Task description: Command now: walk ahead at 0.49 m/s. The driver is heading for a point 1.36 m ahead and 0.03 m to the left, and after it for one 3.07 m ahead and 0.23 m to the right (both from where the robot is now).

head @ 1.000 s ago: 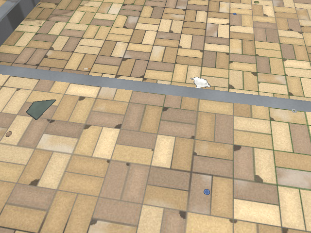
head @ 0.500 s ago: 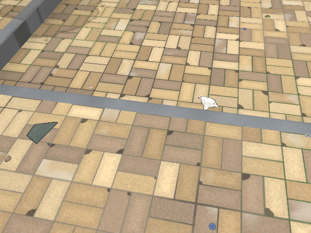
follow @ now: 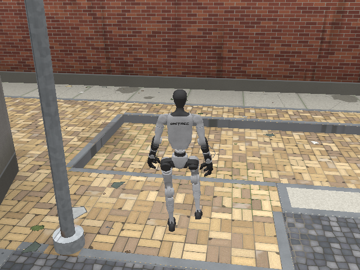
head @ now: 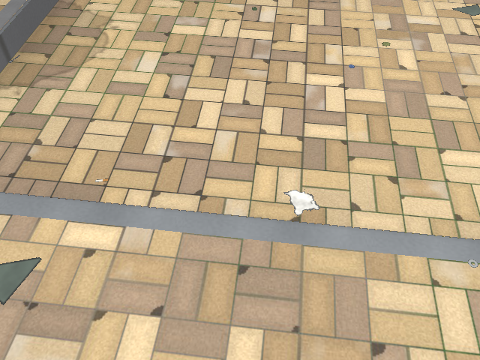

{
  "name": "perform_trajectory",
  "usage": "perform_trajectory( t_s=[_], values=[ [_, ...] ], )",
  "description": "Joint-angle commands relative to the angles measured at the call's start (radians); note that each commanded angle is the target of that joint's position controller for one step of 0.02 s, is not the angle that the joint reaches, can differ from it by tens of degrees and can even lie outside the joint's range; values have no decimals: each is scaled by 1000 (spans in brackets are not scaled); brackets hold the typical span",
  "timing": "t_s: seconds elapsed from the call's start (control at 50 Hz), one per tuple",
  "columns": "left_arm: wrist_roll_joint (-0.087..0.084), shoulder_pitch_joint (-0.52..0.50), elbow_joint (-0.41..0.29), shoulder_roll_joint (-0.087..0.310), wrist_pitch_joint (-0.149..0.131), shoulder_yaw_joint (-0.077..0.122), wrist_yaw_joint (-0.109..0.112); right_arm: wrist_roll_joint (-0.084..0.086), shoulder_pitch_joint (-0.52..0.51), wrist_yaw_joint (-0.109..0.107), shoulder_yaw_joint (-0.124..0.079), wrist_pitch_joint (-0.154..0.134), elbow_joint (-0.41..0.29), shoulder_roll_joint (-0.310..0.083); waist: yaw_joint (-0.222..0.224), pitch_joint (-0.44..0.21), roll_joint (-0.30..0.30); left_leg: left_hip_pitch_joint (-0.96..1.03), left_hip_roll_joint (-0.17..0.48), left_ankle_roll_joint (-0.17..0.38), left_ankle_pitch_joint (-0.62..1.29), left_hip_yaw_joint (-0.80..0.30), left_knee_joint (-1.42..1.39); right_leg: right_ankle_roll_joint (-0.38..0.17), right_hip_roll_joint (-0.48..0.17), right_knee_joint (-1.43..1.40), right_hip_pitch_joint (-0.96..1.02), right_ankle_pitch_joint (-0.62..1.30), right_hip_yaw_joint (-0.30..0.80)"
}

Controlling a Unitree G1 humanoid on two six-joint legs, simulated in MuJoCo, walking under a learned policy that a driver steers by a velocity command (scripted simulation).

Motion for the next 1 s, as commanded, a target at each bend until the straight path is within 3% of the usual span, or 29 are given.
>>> perform_trajectory(
  t_s=[0.02, 0.1, 0.2, 0.24, 0.26, 0.28, 0.3, 0.32, 0.34, 0.36, 0.38, 0.4, 0.42, 0.46, 0.48, 0.54, 0.6, 0.66, 0.74, 0.8, 0.84, 0.86, 0.88, 0.9, 0.92, 0.94, 0.96, 0.98, 1.0],
  values=[
    [12, 33, -42, 45, 4, 13, 7, 2, -41, -20, -21, -18, -56, -133, 47, 54, 74, -106, 279, 171, 73, -206, -203, 27, -42, -145, -19, 162, 2],
    [3, -129, -84, 28, -8, 6, -6, 18, 39, -34, -26, -4, -38, -161, -12, 54, 76, -21, 264, 127, 85, -157, -185, 35, 5, -433, 18, 307, -38],
    [-10, -248, -134, 45, -17, 3, -37, 27, 111, -37, -32, 17, -5, -171, -47, 81, 92, 145, 329, 112, 59, -180, -111, 14, 33, -581, 12, 214, -42],
    [-10, -220, -138, 67, -26, 11, -46, 27, 101, -39, -38, 28, -4, -183, -18, 65, 106, 187, 351, 96, 118, -193, -54, -15, 51, -622, 75, 133, -53],
    [-9, -159, -125, 87, -30, 22, -47, 26, 79, -39, -39, 33, -8, -189, 23, 32, 115, 187, 341, 81, 246, -179, 16, -32, 77, -643, 171, 107, -76],
    [-7, -19, -81, 125, -32, 45, -44, 21, 64, -38, -33, 39, -14, -173, 91, -50, 103, 162, 289, 58, 405, -136, 183, -59, 110, -661, 353, 106, -99],
    [1, 189, -33, 203, -33, 71, -36, 6, 59, -38, -14, 38, -38, -131, 166, -202, 28, -1, 226, 20, 321, -75, 478, -124, -15, -638, 656, 131, 40],
    [10, 304, -4, 301, -23, 96, -38, 8, 172, -28, 22, 15, -46, -9, 138, -336, -231, -433, 48, -58, -118, -17, 868, -279, -248, -719, 1042, -28, 485],
    [11, 307, -7, 209, -25, 69, -42, 22, 156, -24, 8, -11, -32, -75, 149, -367, -202, -554, 55, -40, -417, -180, 1015, -280, -271, -828, 1053, -88, 674],
    [7, 210, -23, 157, -28, 51, -42, 47, 63, -21, -15, -24, -62, -159, 126, -224, -140, -627, 113, -18, -348, -184, 1059, -227, -243, -835, 927, -64, 527],
    [5, 108, -48, 125, -26, 38, -44, 46, 3, -27, -17, -24, -78, -162, 93, -146, -61, -597, 170, -15, -251, -153, 1026, -200, -205, -855, 777, 30, 387],
    [99, 148, 2, 8, -32, 4, -15, -110, 6, -20, 13, -24, -57, -63, 88, -22, -43, -565, 186, 1, -184, -187, 951, -222, -143, -941, 656, -67, 306],
    [97, 113, -12, -9, -32, 0, -4, -119, -7, -11, 23, -17, -70, -12, 55, 10, -49, -551, 205, -2, -127, -177, 909, -216, -129, -964, 600, -37, 258],
    [83, 100, -18, 6, -34, 5, -9, -75, -11, 14, 19, -6, -62, -26, 30, 0, -30, -512, 209, -5, -72, -153, 841, -215, -96, -1001, 551, 24, 168],
    [85, 125, -9, 15, -39, 7, -17, -63, -24, 24, 14, -3, -61, -45, 34, 8, -27, -536, 208, -12, -31, -141, 818, -221, -92, -1012, 549, 60, 146],
    [108, 209, 25, 14, -44, -1, -38, -73, -131, 32, 20, 12, -93, -30, 50, 31, -13, -630, 217, -37, 151, -117, 653, -244, -92, -1013, 569, 231, 84],
    [96, 249, 54, 11, -40, -9, -67, -70, -221, 35, 30, 33, -128, -2, 57, 35, -22, -511, 188, -50, 312, -58, 471, -242, -59, -996, 476, 368, -1],
    [91, 310, 97, 27, -40, -10, -85, -64, -276, 33, 22, 53, -160, -22, 62, 63, -35, -496, 167, -45, 324, -66, 382, -243, -91, -996, 535, 399, 8],
    [92, 346, 140, 32, -31, -7, -79, -52, -368, 22, 9, 62, -195, -36, 72, 84, -21, -540, 159, -16, 230, -87, 259, -207, -137, -978, 746, 406, 14],
    [88, 353, 152, 55, -14, 10, -69, -47, -411, 16, -4, 62, -210, -48, 74, 85, -28, -461, 131, 11, 116, -51, 211, -177, -154, -946, 819, 474, 5],
    [84, 334, 146, 84, -10, 23, -63, -24, -349, 9, -30, 46, -200, -91, 17, 13, -23, -208, 69, 53, 135, 22, 188, -128, -99, -813, 770, 738, -45],
    [97, 348, 143, 66, -13, 20, -65, -9, -209, 2, -45, 32, -158, -125, -21, -116, 6, 80, 76, 103, 201, -3, 275, -72, -23, -639, 657, 741, -93],
    [114, 523, 143, -41, -24, -15, -70, -10, 9, 5, -37, 24, -111, -134, -22, -387, 179, 621, 288, 301, 238, -316, 278, 5, 104, -330, 293, 395, -106],
    [106, 446, 122, -51, -27, -26, -96, -37, 264, -11, -44, 24, -32, -150, -136, -440, 238, 801, 473, 378, 66, -699, 69, 25, 226, -61, 49, -370, -42],
    [71, 211, 63, 28, -20, 11, -99, -68, 299, -20, -57, 5, 13, -149, -176, -196, 130, 605, 415, 239, -206, -672, -24, -37, 163, 97, -94, -361, 80],
    [64, 124, 46, 50, -25, 24, -77, -52, 134, -28, -62, -8, -15, -155, -112, -1, 102, 336, 399, 185, -270, -564, -64, -58, 85, 114, -117, -261, 67],
    [85, 133, 41, 35, -26, 21, -54, -43, 52, -36, -45, -4, -26, -95, -57, -1, 106, 196, 378, 190, -198, -497, -97, -76, 43, 64, -24, -212, 67],
    [100, 119, 37, -19, -25, 8, -43, -34, 14, -38, -25, -3, -29, -29, -23, 4, 94, 111, 357, 187, -103, -421, -121, -82, 13, 31, 30, -160, 59],
    [105, 130, 40, -62, -17, 0, -40, -37, -6, -38, -13, -2, -34, 14, 13, 9, 72, 43, 343, 180, -42, -374, -150, -77, -2, 12, 79, -119, 53]
  ],
)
